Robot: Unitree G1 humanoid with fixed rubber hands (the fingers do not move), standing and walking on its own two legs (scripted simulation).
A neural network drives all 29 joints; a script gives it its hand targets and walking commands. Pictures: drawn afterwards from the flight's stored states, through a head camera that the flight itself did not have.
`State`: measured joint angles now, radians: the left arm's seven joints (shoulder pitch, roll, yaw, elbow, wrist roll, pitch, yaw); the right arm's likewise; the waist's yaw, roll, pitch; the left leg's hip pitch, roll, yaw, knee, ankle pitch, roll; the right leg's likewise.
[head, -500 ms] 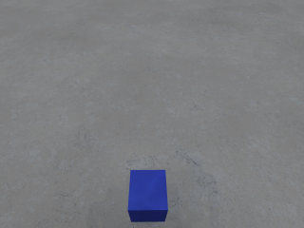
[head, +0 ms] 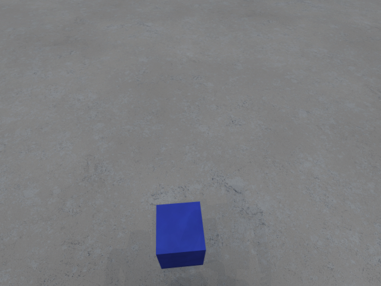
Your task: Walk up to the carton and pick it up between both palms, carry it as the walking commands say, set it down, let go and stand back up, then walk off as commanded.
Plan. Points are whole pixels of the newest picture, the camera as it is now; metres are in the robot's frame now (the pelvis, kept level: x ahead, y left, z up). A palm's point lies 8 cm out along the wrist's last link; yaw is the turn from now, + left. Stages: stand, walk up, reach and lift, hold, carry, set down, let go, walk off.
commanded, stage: walk off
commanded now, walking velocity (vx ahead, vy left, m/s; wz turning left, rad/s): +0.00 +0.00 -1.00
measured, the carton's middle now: (180, 235) +0.42 +0.06 -0.64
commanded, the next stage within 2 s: stand in 1.28 s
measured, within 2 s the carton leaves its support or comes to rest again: neither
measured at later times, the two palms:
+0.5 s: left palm (101, 285) +0.13 +0.20 -0.09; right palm out of the picture +0.04 -0.34 -0.10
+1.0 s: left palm (168, 207) +0.32 +0.07 -0.10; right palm out of the picture -0.12 -0.25 -0.07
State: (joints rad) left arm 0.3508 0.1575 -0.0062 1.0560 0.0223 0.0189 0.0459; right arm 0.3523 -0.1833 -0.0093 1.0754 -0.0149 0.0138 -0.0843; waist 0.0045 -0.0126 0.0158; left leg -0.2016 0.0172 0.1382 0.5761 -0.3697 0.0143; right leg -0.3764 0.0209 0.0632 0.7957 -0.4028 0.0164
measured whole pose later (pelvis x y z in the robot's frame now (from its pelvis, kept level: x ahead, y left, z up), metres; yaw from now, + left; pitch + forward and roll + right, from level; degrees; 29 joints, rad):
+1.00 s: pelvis +0.03 +0.00 +0.02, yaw -53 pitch +1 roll -2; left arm 0.21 0.32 0.10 0.71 0.02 0.08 -0.07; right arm 0.23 -0.25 -0.04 0.70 -0.03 -0.01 -0.03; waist 0.00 -0.03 0.05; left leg -0.19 0.12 0.23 0.47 -0.29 0.00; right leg -0.54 -0.07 -0.01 1.05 -0.36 0.12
